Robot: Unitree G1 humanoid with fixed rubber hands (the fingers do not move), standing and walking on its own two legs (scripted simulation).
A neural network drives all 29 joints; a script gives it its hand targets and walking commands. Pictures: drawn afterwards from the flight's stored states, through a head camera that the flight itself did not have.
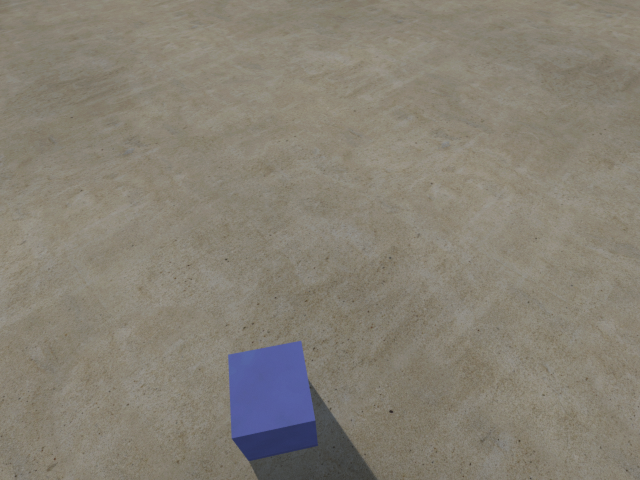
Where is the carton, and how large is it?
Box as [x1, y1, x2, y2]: [228, 341, 317, 460]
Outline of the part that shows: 300,341 228,355 231,434 232,439 248,460 317,445 315,421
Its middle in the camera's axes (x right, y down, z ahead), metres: -0.12 +0.46 +1.07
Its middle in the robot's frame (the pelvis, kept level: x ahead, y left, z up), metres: +0.42 +0.15 -0.63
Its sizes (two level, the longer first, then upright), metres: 0.210 0.200 0.250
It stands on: the floor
